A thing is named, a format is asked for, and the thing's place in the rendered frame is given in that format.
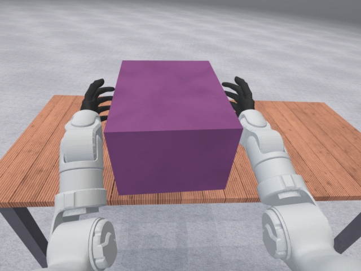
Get right robot hand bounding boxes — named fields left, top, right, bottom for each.
left=222, top=76, right=255, bottom=118

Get table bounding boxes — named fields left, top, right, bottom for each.
left=0, top=95, right=361, bottom=268

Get right robot upper arm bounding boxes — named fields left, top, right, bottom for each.
left=262, top=203, right=361, bottom=271

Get left robot forearm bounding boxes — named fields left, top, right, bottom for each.
left=46, top=110, right=107, bottom=266

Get left robot upper arm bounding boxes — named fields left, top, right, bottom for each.
left=31, top=217, right=117, bottom=271

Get right robot forearm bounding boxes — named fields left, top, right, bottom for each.
left=238, top=110, right=334, bottom=246

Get left robot hand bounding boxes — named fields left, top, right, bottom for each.
left=80, top=78, right=115, bottom=122

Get carton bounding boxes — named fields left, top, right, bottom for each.
left=104, top=60, right=243, bottom=195

